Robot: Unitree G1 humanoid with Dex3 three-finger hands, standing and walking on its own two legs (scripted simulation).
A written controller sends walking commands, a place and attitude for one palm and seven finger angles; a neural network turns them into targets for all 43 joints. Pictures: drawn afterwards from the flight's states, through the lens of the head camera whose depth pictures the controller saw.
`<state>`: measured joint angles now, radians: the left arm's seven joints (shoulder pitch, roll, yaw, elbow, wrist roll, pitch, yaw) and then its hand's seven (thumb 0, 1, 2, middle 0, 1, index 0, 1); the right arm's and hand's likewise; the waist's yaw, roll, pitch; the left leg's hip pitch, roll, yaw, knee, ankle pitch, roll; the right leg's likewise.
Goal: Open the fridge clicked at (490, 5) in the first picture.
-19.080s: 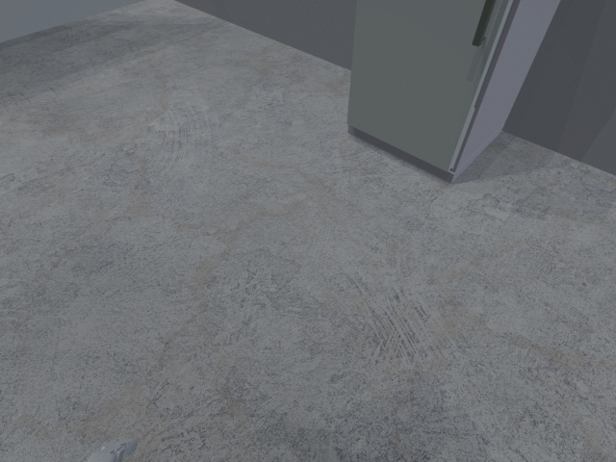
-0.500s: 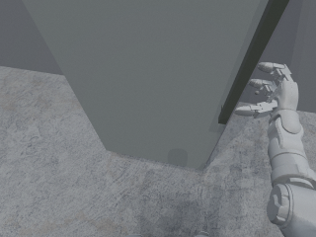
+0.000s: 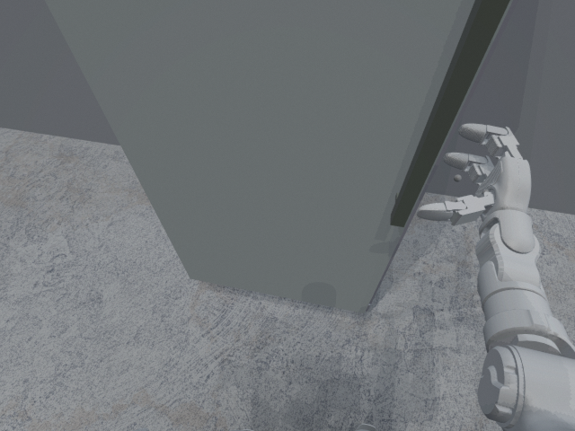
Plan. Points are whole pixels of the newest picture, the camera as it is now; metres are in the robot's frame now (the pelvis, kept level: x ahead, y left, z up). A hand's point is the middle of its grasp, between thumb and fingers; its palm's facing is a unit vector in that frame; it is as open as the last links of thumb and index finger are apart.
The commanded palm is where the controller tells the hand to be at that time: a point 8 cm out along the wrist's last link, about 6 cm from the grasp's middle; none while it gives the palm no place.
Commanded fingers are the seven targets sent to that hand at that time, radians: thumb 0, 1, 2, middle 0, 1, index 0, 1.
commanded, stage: slide the fingers in behind the handle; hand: right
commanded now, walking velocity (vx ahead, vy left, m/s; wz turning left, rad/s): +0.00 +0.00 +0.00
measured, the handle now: (440, 107) +0.52 -0.12 +0.18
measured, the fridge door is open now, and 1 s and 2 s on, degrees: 0 0 0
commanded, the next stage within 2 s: grip the handle and tug to test in 1.52 s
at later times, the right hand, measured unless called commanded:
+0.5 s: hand (438, 175) +0.46 -0.14 +0.11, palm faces +0.05 +1.00 +0.02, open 14.0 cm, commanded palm +0.43 -0.18 +0.11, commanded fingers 0.00 0.50 -0.30 0.30 1.20 0.30 1.20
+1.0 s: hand (425, 172) +0.47 -0.12 +0.11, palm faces +0.06 +1.00 +0.01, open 14.0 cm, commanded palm +0.44 -0.17 +0.11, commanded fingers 0.00 0.50 -0.30 0.30 1.20 0.30 1.20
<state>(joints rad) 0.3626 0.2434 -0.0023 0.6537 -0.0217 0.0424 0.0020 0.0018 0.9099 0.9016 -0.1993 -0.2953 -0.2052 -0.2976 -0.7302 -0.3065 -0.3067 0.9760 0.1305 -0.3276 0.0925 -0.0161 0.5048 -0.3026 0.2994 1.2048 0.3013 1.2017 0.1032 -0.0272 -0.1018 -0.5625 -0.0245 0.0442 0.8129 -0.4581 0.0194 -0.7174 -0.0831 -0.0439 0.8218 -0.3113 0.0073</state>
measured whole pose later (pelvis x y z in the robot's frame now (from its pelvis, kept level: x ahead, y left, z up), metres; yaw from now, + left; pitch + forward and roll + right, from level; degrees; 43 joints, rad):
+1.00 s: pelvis +0.01 +0.01 +0.00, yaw +0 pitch +12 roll +1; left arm 0.37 0.25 0.02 0.67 -0.01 0.02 -0.02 0.00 0.91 0.90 -0.20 -0.30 -0.20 -0.30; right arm -0.73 -0.23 -0.22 0.94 0.12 -0.32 0.00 -0.02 0.50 -0.30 0.30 1.20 0.30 1.20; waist 0.10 -0.03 -0.10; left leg -0.55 -0.03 0.05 0.81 -0.47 0.03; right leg -0.71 -0.08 -0.04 0.81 -0.32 0.02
